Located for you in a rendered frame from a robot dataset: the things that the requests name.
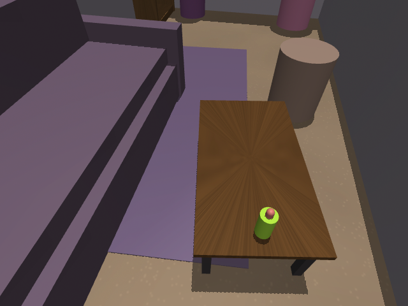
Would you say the coffee table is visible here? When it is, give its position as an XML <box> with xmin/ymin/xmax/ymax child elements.
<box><xmin>194</xmin><ymin>100</ymin><xmax>337</xmax><ymax>275</ymax></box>

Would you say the bottle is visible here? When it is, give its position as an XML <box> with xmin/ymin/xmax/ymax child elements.
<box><xmin>254</xmin><ymin>207</ymin><xmax>279</xmax><ymax>239</ymax></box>

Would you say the bookshelf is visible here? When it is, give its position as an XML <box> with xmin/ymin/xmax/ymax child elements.
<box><xmin>133</xmin><ymin>0</ymin><xmax>175</xmax><ymax>22</ymax></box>

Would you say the sofa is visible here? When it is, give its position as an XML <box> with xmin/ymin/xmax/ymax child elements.
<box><xmin>0</xmin><ymin>0</ymin><xmax>185</xmax><ymax>306</ymax></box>

